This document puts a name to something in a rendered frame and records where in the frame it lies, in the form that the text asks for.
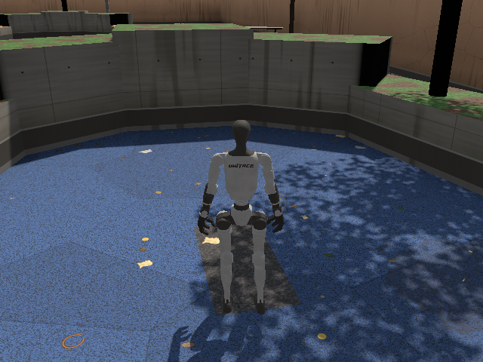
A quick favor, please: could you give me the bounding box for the right robot upper arm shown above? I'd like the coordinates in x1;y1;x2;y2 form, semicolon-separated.
257;152;276;195

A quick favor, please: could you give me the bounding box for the right robot hand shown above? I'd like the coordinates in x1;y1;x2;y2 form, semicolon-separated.
267;214;285;233

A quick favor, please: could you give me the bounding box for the left robot shin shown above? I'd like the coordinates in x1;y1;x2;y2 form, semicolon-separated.
220;253;232;303

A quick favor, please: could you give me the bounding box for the robot left forearm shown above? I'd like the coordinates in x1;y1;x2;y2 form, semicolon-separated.
199;183;214;218

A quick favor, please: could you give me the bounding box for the humanoid robot torso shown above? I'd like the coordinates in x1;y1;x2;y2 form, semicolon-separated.
223;149;259;226

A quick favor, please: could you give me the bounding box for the left robot upper arm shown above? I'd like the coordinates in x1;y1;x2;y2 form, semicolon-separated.
206;152;226;195

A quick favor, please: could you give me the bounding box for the robot right forearm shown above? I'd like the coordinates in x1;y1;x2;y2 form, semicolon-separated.
268;184;282;216

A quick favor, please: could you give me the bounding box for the left robot hand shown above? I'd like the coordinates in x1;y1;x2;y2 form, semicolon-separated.
198;215;215;235

